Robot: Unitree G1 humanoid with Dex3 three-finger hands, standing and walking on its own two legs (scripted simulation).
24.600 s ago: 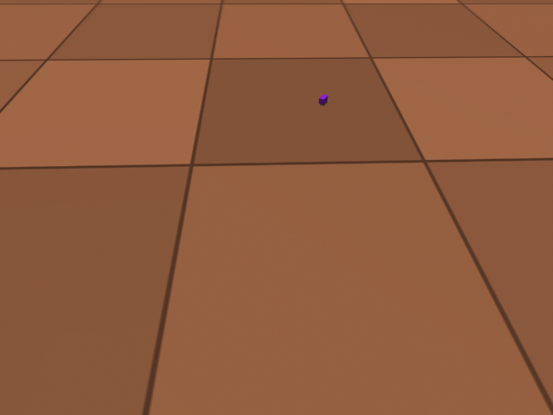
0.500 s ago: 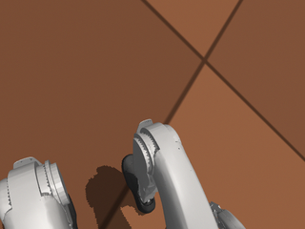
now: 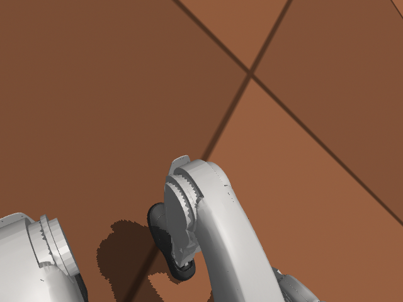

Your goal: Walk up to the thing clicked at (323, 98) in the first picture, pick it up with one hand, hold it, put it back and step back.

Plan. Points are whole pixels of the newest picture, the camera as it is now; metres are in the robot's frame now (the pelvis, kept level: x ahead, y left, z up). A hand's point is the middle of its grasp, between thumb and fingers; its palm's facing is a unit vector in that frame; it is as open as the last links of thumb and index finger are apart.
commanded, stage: rest palm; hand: left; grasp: from above
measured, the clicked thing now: out of the picture +0.47 +0.31 -0.28
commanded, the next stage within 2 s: close in 0.52 s
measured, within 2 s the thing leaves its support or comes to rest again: neither
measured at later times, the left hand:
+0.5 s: hand out of the picture +0.45 +0.29 -0.25, palm faces -0.46 -0.12 -0.88, open 12.4 cm
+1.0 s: hand out of the picture +0.45 +0.30 -0.25, palm faces -0.47 -0.13 -0.87, open 10.5 cm
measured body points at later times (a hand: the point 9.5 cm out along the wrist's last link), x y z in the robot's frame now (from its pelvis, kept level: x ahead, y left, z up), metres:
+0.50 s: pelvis +0.00 +0.00 +0.00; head +0.27 +0.12 +0.33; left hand +0.47 +0.30 -0.20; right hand +0.03 -0.25 -0.05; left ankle +0.06 +0.12 -0.27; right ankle +0.12 -0.12 -0.27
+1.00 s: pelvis +0.00 +0.00 +0.01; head +0.28 +0.12 +0.33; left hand +0.47 +0.31 -0.20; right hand +0.03 -0.25 -0.04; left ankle +0.06 +0.12 -0.27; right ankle +0.12 -0.12 -0.27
